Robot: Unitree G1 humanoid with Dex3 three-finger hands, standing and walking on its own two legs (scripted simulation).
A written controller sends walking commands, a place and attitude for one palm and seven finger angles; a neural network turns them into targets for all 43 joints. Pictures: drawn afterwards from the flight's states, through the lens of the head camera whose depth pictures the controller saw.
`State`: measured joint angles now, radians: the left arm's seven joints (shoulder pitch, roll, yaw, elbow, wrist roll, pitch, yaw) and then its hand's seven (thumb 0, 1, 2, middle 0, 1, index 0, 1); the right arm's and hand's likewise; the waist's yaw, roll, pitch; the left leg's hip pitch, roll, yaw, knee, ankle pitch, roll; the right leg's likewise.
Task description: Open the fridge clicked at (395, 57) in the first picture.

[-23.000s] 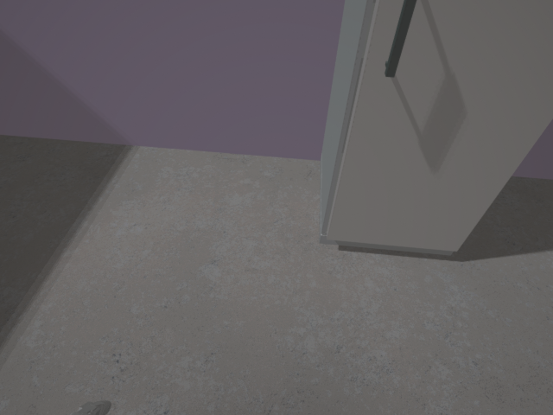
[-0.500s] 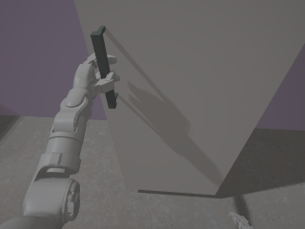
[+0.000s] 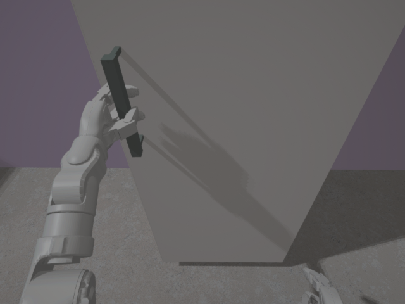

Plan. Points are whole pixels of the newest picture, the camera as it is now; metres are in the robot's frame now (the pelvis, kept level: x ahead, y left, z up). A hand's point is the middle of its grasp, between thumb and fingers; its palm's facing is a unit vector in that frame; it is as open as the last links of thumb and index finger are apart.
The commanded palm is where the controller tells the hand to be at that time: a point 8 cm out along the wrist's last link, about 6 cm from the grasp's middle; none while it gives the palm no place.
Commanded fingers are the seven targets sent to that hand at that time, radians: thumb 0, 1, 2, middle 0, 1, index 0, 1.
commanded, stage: pull the door a little, standing still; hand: left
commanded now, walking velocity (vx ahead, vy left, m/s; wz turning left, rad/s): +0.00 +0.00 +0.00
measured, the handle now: (127, 107) +0.44 +0.17 +0.20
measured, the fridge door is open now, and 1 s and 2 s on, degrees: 1 25 47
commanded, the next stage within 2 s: walk backward, drawing the door open in 0.34 s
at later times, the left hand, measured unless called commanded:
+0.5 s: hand (129, 160) +0.29 +0.13 +0.20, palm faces -0.01 -1.00 -0.10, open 6.3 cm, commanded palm +0.26 +0.19 +0.20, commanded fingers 0.00 0.90 0.90 -0.45 -1.40 -0.45 -1.40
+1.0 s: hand (145, 225) +0.19 +0.08 +0.18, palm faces +0.06 -0.97 -0.23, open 7.2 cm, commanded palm +0.15 +0.14 +0.20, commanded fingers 0.00 0.90 0.90 -0.45 -1.40 -0.45 -1.40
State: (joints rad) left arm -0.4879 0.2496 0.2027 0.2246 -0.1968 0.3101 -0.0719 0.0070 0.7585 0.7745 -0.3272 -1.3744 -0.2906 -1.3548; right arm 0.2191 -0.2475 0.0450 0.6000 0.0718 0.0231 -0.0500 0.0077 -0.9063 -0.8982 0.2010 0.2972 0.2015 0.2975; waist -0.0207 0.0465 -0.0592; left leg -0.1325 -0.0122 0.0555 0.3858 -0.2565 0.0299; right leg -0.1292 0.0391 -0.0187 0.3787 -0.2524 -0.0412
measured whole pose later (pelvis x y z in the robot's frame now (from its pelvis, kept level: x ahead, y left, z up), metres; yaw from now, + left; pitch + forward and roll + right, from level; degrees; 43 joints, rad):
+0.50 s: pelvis +0.00 +0.00 +0.00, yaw +1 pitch -1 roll +0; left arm -0.12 0.22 0.10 -0.24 -0.19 0.35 -0.06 0.01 0.70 0.75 -0.36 -1.37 -0.27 -1.34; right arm 0.14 -0.23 0.08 0.54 0.05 0.07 -0.04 0.01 -0.91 -0.90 0.20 0.30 0.20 0.30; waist 0.01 0.06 -0.09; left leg -0.13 -0.01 0.04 0.43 -0.27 0.03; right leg -0.11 0.04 -0.04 0.40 -0.27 -0.04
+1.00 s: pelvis -0.09 -0.03 +0.00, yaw +6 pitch +1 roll +2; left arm 0.05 0.24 -0.04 -0.42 -0.03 -0.04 0.10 -0.08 0.65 0.70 -0.43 -1.40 -0.16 -1.22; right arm 0.20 -0.15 0.03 0.59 -0.01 0.08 -0.06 0.01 -0.91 -0.90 0.20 0.30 0.20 0.30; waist -0.07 0.03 0.05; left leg -0.29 -0.05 -0.04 0.34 -0.07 0.01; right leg -0.33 0.05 -0.02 0.51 -0.26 -0.01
